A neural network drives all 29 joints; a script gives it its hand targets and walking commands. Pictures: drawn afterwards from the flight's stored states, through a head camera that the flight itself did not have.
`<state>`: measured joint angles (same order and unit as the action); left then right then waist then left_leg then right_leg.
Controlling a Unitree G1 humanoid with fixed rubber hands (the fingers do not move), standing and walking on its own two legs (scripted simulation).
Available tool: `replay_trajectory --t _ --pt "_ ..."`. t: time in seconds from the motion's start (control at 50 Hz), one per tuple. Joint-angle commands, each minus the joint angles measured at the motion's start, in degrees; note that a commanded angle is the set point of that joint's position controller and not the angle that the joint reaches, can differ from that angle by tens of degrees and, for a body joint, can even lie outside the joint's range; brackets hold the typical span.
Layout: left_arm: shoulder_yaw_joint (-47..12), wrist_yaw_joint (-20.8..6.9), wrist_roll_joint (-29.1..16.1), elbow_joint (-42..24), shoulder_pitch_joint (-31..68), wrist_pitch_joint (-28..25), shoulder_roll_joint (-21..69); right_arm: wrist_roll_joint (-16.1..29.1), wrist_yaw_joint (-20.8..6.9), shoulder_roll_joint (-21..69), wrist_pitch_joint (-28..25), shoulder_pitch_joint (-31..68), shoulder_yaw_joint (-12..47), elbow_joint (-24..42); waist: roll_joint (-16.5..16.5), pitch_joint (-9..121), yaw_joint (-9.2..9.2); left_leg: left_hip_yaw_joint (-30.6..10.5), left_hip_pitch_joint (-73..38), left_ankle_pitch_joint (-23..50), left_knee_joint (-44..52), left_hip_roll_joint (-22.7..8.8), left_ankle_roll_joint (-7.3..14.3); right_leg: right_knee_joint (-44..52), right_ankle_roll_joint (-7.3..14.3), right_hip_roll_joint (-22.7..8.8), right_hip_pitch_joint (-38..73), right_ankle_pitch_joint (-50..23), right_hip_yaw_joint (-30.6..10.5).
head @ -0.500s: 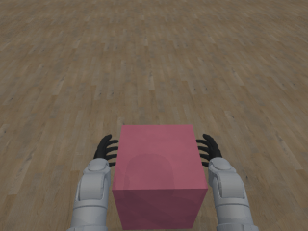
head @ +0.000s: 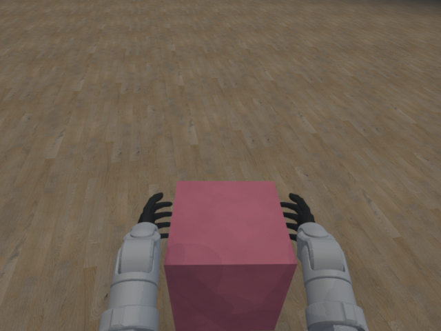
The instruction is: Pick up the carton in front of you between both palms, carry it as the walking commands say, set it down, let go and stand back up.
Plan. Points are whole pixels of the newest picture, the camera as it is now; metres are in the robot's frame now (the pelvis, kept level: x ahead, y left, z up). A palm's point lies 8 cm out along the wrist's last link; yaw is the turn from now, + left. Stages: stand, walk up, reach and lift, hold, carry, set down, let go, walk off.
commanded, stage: hold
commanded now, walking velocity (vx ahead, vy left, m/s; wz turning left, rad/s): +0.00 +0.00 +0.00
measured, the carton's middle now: (225, 255) +0.29 +0.00 -0.05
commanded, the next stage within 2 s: set down in 0.04 s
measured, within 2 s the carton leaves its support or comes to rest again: neither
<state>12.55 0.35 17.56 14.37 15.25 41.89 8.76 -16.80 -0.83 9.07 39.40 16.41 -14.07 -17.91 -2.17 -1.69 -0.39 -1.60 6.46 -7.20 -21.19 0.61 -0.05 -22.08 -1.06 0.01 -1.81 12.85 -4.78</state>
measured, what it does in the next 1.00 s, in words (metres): lowers itself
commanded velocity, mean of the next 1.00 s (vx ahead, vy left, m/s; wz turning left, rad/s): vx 0.00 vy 0.00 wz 0.00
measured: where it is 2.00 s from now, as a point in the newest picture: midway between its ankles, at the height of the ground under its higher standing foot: outside the picture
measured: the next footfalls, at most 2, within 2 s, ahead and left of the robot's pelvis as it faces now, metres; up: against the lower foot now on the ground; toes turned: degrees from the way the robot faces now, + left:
none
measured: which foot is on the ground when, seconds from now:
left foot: down 0.00-1.00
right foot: down 0.00-1.00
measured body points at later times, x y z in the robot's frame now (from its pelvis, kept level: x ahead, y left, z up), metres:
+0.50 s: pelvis -0.01 +0.00 -0.02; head +0.08 +0.01 +0.42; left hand +0.36 +0.16 -0.05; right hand +0.37 -0.14 -0.04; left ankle +0.06 +0.12 -0.74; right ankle +0.01 -0.14 -0.74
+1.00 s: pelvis -0.03 -0.02 -0.14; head +0.22 -0.01 +0.24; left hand +0.41 +0.15 -0.23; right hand +0.43 -0.15 -0.22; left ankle +0.06 +0.12 -0.74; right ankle +0.01 -0.14 -0.74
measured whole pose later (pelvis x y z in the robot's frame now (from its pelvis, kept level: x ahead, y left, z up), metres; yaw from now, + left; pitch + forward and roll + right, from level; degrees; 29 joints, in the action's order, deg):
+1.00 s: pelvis -0.03 -0.02 -0.14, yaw -1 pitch +41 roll -1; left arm 29.3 -0.1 16.9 30.2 44.9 15.2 6.5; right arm -14.5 2.0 6.9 14.9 45.1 -26.0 -32.0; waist -1.6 9.3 -1.6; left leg -6.7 88.5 -19.7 -67.4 2.8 -3.4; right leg -70.7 -1.2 6.3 -84.7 26.7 -5.2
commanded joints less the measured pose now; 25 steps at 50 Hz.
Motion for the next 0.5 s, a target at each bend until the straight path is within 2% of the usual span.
replay_trajectory --t 0.0,0.06,0.12,0.2,0.26,0.32,0.38,0.42,0.48 --pt "-31.51 -15.81 -15.83 -1.46 28.65 -2.43 54.90 14.00 -15.06 54.28 -2.07 27.40 28.37 0.69 3.42 11.41 0.74 -2.49 -14.06 -4.06 3.03 3.25 -0.90 6.45 2.98 4.97 -12.56 3.64 0.65" --pt "-31.07 -15.91 -15.89 -0.63 30.06 -2.36 55.41 13.63 -15.53 53.77 -2.40 29.33 27.61 0.16 3.99 11.40 0.78 -3.23 -14.49 -5.93 3.54 2.62 -1.25 5.99 3.24 5.11 -13.23 4.76 0.75" --pt "-28.46 -15.65 -15.13 2.83 33.25 -2.75 56.23 12.28 -16.33 52.28 -3.43 33.66 25.18 -2.83 4.41 10.22 0.71 -3.94 -13.86 -10.37 3.62 2.06 -1.43 4.79 3.59 5.10 -14.94 7.51 0.97" --pt "-20.99 -15.28 -11.95 11.87 39.10 -4.61 56.15 8.50 -16.98 50.18 -5.94 41.28 18.97 -10.42 4.14 8.70 0.11 -4.88 -11.63 -15.88 2.55 1.69 -1.13 1.86 3.73 4.87 -18.32 10.42 1.06" --pt "-13.18 -13.95 -8.05 18.42 42.70 -6.78 53.01 4.14 -15.78 47.51 -8.38 45.08 11.81 -16.48 3.37 7.34 -0.13 -4.85 -8.78 -16.39 0.33 1.77 -0.85 -0.71 3.92 4.80 -21.37 11.48 1.05" --pt "-5.53 -11.73 -3.45 21.78 43.58 -9.61 47.07 -0.70 -13.41 42.62 -10.95 45.49 4.50 -20.86 2.93 5.39 -0.37 -3.84 -4.34 -13.64 -3.43 2.32 -0.51 -3.62 4.06 5.13 -25.42 11.45 1.32" --pt "0.09 -10.12 0.36 23.06 41.94 -13.51 40.66 -4.51 -11.22 37.46 -14.24 43.39 -0.74 -22.42 2.17 6.37 -0.45 -2.17 1.64 -7.71 -7.42 3.40 -0.18 -6.74 3.45 5.86 -29.26 8.33 1.71" --pt "0.94 -9.70 1.50 22.64 41.29 -17.12 38.13 -5.37 -10.36 36.49 -17.22 42.15 -1.39 -21.94 1.80 9.99 -0.71 -1.39 5.70 -1.62 -10.77 4.10 -0.40 -9.23 2.59 6.45 -31.88 3.93 1.97" --pt "-2.58 -9.76 0.86 21.73 41.30 -23.38 39.38 -3.93 -9.92 38.40 -22.83 41.24 1.66 -20.92 1.87 17.92 -0.48 -0.93 8.95 7.16 -15.73 5.16 -0.85 -13.09 1.50 7.39 -36.46 -1.97 2.70"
